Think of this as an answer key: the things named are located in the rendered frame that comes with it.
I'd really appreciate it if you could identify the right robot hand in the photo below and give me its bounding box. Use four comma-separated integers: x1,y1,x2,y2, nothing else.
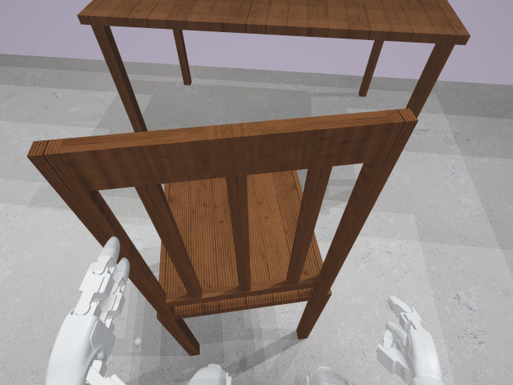
377,295,442,385

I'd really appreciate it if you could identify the left robot hand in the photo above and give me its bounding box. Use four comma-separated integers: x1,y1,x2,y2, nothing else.
44,237,130,385

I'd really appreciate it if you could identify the table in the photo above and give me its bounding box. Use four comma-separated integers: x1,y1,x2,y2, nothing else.
77,0,470,132

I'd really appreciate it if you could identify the chair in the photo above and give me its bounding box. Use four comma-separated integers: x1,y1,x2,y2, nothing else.
27,108,418,356

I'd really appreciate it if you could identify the left robot thigh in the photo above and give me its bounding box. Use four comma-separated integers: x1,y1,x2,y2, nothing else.
188,367,232,385

